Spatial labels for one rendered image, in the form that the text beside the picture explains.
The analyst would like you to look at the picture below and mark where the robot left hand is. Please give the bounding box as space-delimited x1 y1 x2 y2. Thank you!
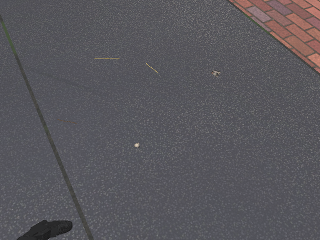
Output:
17 220 73 240

